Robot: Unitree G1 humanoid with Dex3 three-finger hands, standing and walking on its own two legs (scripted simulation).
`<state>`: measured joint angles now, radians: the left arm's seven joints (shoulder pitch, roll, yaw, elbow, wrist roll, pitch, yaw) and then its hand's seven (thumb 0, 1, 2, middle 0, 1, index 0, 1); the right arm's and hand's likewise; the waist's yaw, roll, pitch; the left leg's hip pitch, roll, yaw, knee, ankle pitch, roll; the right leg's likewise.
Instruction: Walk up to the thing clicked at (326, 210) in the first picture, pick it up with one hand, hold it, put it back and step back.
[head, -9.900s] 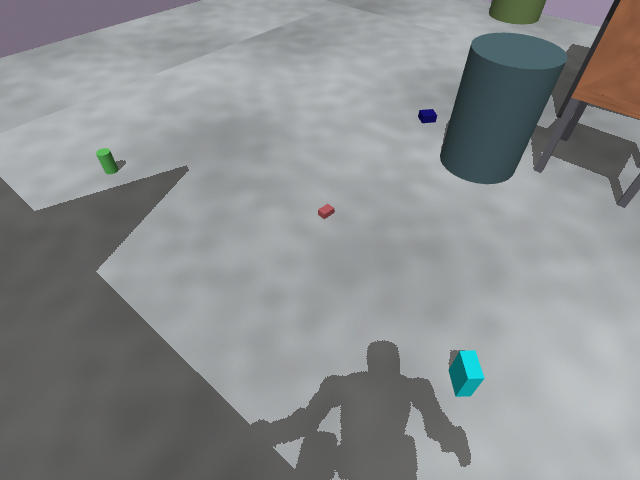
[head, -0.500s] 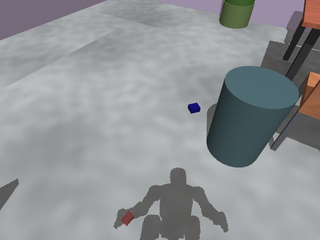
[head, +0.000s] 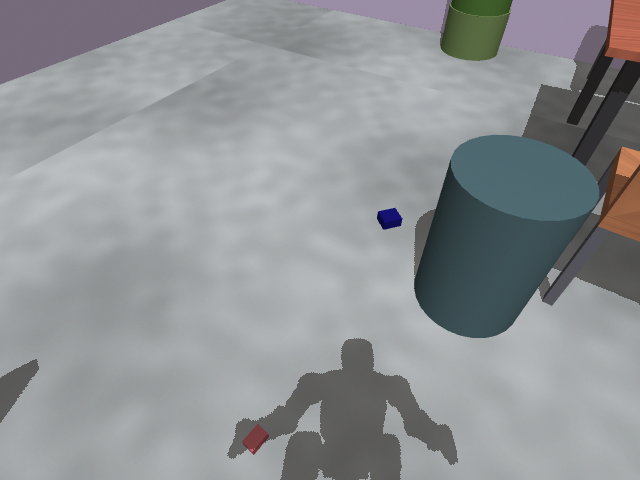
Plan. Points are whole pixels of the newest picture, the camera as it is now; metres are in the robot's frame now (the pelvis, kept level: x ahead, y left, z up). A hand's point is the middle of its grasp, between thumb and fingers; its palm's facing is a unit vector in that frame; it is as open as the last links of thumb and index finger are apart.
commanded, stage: stand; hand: left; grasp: from above
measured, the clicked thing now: (255, 439) +0.41 +0.21 -0.77
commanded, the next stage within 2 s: rise first in 1.40 s
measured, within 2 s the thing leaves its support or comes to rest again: neither
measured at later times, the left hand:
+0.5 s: hand out of the picture +0.06 +0.25 -0.16, palm faces -0.03 -0.94 -0.35, open 7.4 cm
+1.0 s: hand out of the picture +0.07 +0.25 -0.16, palm faces -0.03 -0.94 -0.34, open 7.4 cm
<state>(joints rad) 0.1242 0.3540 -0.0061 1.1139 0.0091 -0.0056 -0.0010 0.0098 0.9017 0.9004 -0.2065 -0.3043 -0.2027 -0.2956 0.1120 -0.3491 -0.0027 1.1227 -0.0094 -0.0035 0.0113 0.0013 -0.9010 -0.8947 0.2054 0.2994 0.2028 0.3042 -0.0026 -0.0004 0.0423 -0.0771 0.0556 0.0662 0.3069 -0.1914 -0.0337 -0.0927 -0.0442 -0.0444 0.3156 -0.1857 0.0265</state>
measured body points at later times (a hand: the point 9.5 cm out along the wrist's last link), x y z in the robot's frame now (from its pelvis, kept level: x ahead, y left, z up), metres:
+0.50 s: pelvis +0.00 +0.00 +0.00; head +0.00 +0.00 +0.45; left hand +0.07 +0.30 -0.13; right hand +0.07 -0.30 -0.13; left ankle -0.02 +0.14 -0.75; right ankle -0.01 -0.13 -0.75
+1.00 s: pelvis +0.00 +0.00 +0.00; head +0.01 +0.00 +0.45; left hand +0.07 +0.30 -0.13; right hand +0.07 -0.30 -0.13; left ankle -0.02 +0.14 -0.75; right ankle -0.01 -0.13 -0.75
